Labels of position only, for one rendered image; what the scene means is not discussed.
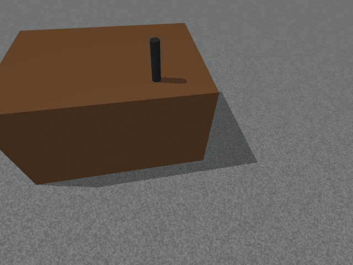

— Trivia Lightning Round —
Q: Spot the can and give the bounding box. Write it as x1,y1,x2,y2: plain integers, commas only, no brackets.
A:
150,38,161,82

